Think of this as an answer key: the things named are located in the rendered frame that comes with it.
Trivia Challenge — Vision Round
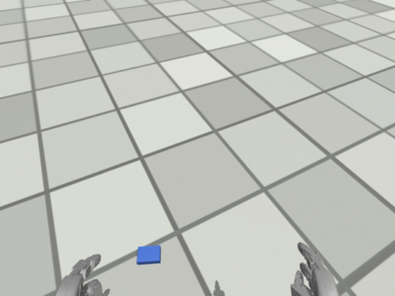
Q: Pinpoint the small box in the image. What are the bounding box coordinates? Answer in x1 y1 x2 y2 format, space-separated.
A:
137 245 161 265

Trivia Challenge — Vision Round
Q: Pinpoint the right robot hand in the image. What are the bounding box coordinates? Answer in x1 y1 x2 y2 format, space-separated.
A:
291 242 339 296

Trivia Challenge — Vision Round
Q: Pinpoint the left robot hand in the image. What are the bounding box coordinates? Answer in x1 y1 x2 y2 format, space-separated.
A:
54 254 106 296

